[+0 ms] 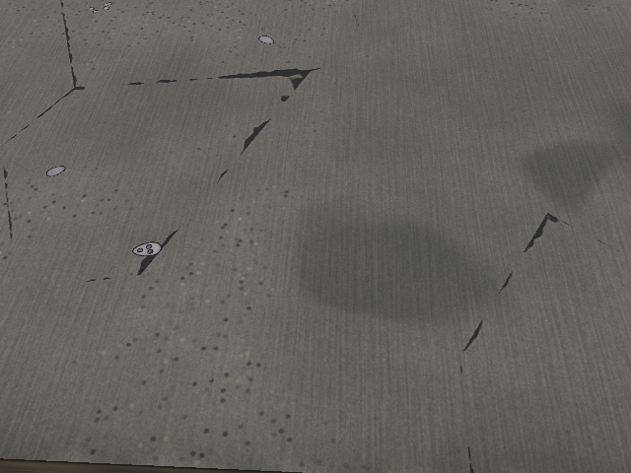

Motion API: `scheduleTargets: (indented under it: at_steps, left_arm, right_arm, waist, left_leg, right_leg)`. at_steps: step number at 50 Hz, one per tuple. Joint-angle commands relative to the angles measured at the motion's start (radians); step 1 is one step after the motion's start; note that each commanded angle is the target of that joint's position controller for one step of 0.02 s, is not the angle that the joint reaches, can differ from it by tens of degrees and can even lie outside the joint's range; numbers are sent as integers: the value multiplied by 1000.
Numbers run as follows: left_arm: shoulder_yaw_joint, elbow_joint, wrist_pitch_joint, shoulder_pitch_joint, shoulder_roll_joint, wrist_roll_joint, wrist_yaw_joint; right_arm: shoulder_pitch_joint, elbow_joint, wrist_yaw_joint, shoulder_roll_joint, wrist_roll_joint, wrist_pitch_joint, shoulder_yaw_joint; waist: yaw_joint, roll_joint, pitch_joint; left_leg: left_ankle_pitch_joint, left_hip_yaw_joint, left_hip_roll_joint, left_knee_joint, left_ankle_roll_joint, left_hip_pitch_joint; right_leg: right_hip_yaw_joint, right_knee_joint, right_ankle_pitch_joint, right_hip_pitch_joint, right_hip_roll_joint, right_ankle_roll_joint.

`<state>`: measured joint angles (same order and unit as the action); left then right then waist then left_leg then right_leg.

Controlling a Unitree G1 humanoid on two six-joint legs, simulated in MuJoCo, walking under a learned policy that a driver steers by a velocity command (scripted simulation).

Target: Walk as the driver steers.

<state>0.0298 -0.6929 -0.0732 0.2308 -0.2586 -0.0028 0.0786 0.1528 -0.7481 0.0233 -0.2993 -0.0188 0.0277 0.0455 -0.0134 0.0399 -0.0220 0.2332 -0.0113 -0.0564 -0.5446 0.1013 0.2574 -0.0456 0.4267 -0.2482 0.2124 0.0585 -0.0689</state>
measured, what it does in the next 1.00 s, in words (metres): steps on the spot: right foot, then left foot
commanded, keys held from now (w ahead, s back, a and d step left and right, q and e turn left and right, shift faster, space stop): e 0.60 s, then q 0.40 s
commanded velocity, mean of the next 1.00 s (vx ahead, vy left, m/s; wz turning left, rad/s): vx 0.00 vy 0.00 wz -0.25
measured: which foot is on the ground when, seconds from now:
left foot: down 0.00-0.48, up 0.50-0.80, down 0.82-0.90, up 0.92-1.00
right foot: down 0.00-0.18, up 0.20-0.44, down 0.46-1.00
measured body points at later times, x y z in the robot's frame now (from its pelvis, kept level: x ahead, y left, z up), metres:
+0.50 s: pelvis -0.02 -0.02 +0.00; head +0.00 -0.04 +0.45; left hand +0.17 +0.21 -0.09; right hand +0.06 -0.33 -0.09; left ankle -0.03 +0.14 -0.74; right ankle -0.05 -0.11 -0.74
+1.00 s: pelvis -0.02 -0.03 +0.00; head +0.02 -0.05 +0.45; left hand +0.22 +0.18 -0.08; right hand +0.01 -0.31 -0.13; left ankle +0.02 +0.11 -0.71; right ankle -0.05 -0.11 -0.74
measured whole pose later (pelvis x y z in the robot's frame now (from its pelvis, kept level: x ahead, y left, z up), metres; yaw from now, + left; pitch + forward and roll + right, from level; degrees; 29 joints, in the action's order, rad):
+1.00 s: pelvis -0.02 -0.03 +0.00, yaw -15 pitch +0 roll +0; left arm 0.05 -0.63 -0.09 0.18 -0.26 0.02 0.00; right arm 0.25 -0.78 0.01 -0.28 -0.05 0.08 0.03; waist 0.02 0.03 -0.07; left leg 0.44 0.02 -0.06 -0.78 0.00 0.37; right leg -0.05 0.47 -0.27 0.21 0.03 -0.09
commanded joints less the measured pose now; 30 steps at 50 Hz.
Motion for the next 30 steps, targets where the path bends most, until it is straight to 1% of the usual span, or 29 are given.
scheduleTargets:
  at_steps: [1,2,3,4,5,7,8,9,10,11,12,13,14,15,16,17,18,19,20,21,22,23,24,25,26,27,28,29,30]
  left_arm:
    - [57,35,-8,106,-156,6,4]
    - [51,52,-15,114,-141,9,-3]
    - [65,71,-19,65,-178,17,-7]
    - [79,85,-18,23,-214,26,-9]
    - [88,89,-16,12,-233,30,-14]
    - [87,97,-10,-1,-217,32,-26]
    - [80,102,-8,-10,-195,36,-33]
    - [72,108,-6,-25,-169,42,-41]
    - [59,107,-5,-38,-128,61,-41]
    - [54,111,1,-50,-108,85,-41]
    - [59,87,5,-4,-127,89,-46]
    - [72,72,5,26,-154,89,-53]
    - [77,72,6,31,-162,91,-52]
    - [68,73,10,26,-136,90,-39]
    - [56,73,15,21,-104,85,-20]
    - [45,75,21,0,-86,69,3]
    - [38,80,26,-20,-81,55,27]
    - [37,81,28,-22,-87,42,47]
    - [43,74,25,-2,-104,31,56]
    - [53,67,17,20,-124,22,55]
    - [66,71,5,24,-147,15,48]
    - [85,78,-8,32,-181,14,35]
    - [109,85,-16,71,-243,22,17]
    - [143,115,-24,111,-383,-1,-7]
    - [137,88,-45,177,-337,40,-23]
    - [129,59,-65,171,-284,55,-39]
    - [114,64,-63,134,-235,44,-44]
    - [92,72,-53,93,-189,25,-46]
    - [85,84,-45,51,-180,15,-49]
  right_arm:
    - [-49,97,-44,-153,21,26,37]
    - [-85,110,-58,-160,15,32,35]
    - [-92,117,-69,-166,10,35,39]
    - [-79,118,-78,-173,10,34,43]
    - [-62,119,-84,-177,8,29,47]
    - [-16,117,-85,-178,5,21,50]
    - [9,120,-86,-182,6,23,53]
    - [56,121,-90,-193,8,27,59]
    - [107,116,-91,-197,4,39,63]
    - [121,111,-93,-179,-22,55,59]
    - [88,121,-94,-135,-25,68,52]
    - [12,136,-87,-116,-19,74,48]
    - [-75,160,-80,-117,-12,78,48]
    - [-123,173,-81,-133,-6,79,55]
    - [-129,177,-87,-160,-7,77,65]
    - [-97,172,-92,-184,-11,70,77]
    - [-57,166,-94,-205,-22,59,88]
    - [-31,164,-90,-222,-32,46,97]
    - [-31,166,-84,-232,-37,34,101]
    - [-47,168,-74,-229,-36,24,100]
    - [-59,161,-64,-203,-37,18,90]
    - [-33,141,-55,-159,-38,18,74]
    - [22,130,-53,-96,-36,20,56]
    - [61,199,-64,-21,-26,34,30]
    - [-20,192,-60,-76,-30,58,39]
    - [-74,182,-63,-94,-26,59,44]
    - [-52,165,-75,-147,-29,59,64]
    - [-30,151,-84,-165,-43,58,73]
    - [-24,151,-85,-143,-48,56,62]
  waist:
    - [-20,-124,142]
    - [-37,-74,192]
    - [-21,-66,168]
    - [-5,-74,133]
    - [4,-85,113]
    - [25,-74,84]
    - [38,-44,79]
    - [61,4,83]
    - [86,79,71]
    - [97,136,53]
    - [60,76,50]
    - [12,57,27]
    - [-25,61,13]
    - [-35,55,15]
    - [-30,48,18]
    - [4,53,21]
    - [37,52,26]
    - [54,47,31]
    - [48,40,37]
    - [32,38,42]
    - [19,42,47]
    - [12,25,67]
    - [7,-75,119]
    - [28,-272,207]
    - [-47,-156,143]
    - [-55,-151,69]
    - [-33,-160,66]
    - [-2,-161,67]
    - [28,-154,43]
  left_leg:
    - [-226,0,-9,73,-119,-8]
    - [-293,-16,-41,30,-192,-54]
    - [-261,-15,-38,33,-207,-39]
    - [-203,-7,-24,40,-201,-33]
    - [-141,-3,-14,46,-195,-50]
    - [-79,-24,-28,90,-217,-116]
    - [-91,-58,-67,133,-259,-173]
    - [-151,-122,-146,196,-339,-267]
    - [-267,-238,-289,298,-455,-350]
    - [-367,-296,-409,373,-500,-343]
    - [-393,-240,-406,387,-457,-298]
    - [-380,-141,-351,398,-395,-224]
    - [-373,-48,-294,401,-345,-168]
    - [-360,28,-246,397,-310,-147]
    - [-349,81,-206,390,-281,-145]
    - [-353,105,-194,375,-272,-180]
    - [-357,101,-213,359,-280,-234]
    - [-355,85,-241,348,-294,-269]
    - [-330,74,-264,329,-304,-277]
    - [-272,72,-277,303,-303,-256]
    - [-171,79,-277,270,-280,-204]
    - [-73,94,-253,225,-238,-148]
    - [56,177,-171,98,-153,-88]
    - [321,256,9,-132,-39,101]
    - [467,67,50,-231,-27,254]
    - [414,-3,12,-335,-40,310]
    - [383,-15,4,-433,-45,306]
    - [353,-40,-1,-485,-56,276]
    - [310,-49,-5,-505,-61,234]
  right_leg:
    - [374,3,577,-193,-294,-192]
    - [330,20,561,-163,-250,-179]
    - [289,25,529,-122,-214,-179]
    - [282,10,497,-72,-206,-192]
    - [296,-16,454,-25,-211,-206]
    - [321,-51,294,66,-205,-198]
    - [303,-38,207,129,-176,-167]
    - [249,8,91,225,-119,-112]
    - [139,122,-85,328,-28,-34]
    - [100,386,-327,372,-39,20]
    - [110,564,-385,353,-84,34]
    - [102,645,-368,308,-94,47]
    - [78,652,-326,267,-91,61]
    - [47,590,-272,230,-94,74]
    - [21,495,-221,198,-107,86]
    - [6,412,-185,191,-113,97]
    - [6,328,-150,206,-122,100]
    - [6,253,-118,203,-127,95]
    - [1,178,-64,175,-121,83]
    - [-9,96,18,122,-101,60]
    - [-13,25,125,45,-71,25]
    - [-10,-10,229,-43,-48,-23]
    - [85,-37,528,-167,-128,-117]
    - [464,-96,839,-339,-382,-375]
    - [565,-141,610,-352,-423,-392]
    - [468,-153,481,-294,-367,-303]
    - [420,-161,454,-253,-340,-269]
    - [396,-175,451,-191,-334,-249]
    - [372,-201,426,-100,-319,-230]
